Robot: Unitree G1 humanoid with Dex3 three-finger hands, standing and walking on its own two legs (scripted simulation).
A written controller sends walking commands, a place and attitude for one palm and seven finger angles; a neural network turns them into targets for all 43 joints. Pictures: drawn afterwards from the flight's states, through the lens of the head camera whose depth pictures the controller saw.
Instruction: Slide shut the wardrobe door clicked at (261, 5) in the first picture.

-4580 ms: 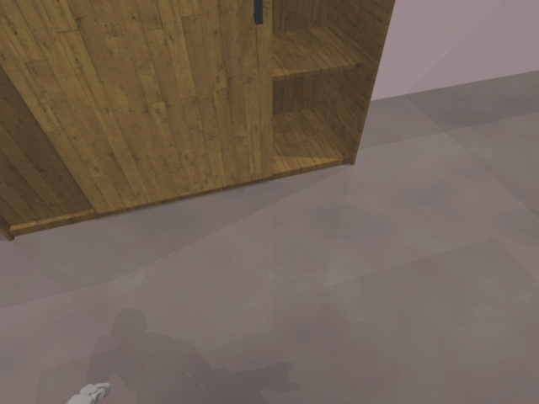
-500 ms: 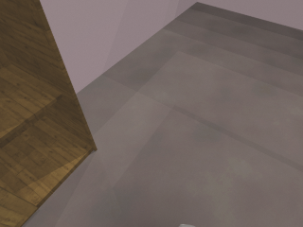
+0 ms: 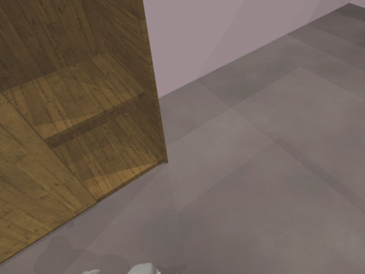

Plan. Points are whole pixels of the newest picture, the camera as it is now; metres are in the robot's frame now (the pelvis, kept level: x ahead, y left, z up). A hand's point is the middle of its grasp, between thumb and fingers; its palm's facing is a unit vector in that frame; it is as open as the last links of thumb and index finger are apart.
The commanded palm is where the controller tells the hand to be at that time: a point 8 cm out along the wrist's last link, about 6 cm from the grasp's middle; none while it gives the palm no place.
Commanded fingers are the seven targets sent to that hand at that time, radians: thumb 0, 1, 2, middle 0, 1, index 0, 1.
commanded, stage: turn to face it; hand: left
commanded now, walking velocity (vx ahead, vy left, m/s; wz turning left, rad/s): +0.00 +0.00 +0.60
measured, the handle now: out of the picture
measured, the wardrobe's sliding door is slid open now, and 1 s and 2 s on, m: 0.46 0.46 0.46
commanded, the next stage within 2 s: take the last steps up to it in 1.02 s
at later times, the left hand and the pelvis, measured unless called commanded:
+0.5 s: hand out of the picture +0.04 +0.24 -0.15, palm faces +0.32 -0.90 -0.31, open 7.4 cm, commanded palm none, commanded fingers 0.00 0.90 0.90 -0.20 -0.30 -0.20 -0.30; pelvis +0.01 +0.00 -0.01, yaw +18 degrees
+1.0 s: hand out of the picture -0.12 +0.20 -0.19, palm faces +0.57 -0.78 -0.26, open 7.4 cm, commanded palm none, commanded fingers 0.00 0.90 0.90 -0.20 -0.30 -0.20 -0.30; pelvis -0.03 +0.00 -0.01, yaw +33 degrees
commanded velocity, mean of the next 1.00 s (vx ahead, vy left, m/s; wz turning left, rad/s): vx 0.00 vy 0.00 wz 0.48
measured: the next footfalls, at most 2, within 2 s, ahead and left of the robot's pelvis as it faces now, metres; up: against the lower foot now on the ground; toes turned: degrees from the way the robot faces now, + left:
left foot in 0.12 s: +0.02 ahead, +0.15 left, +0.00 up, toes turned +11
right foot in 0.50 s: +0.10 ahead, -0.09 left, +0.00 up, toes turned +16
